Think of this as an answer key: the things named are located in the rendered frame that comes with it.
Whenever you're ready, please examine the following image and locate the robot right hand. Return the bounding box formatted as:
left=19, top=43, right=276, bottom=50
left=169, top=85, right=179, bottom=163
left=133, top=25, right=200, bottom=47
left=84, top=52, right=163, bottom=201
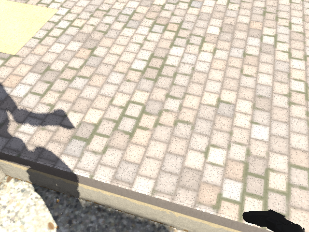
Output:
left=242, top=210, right=305, bottom=232

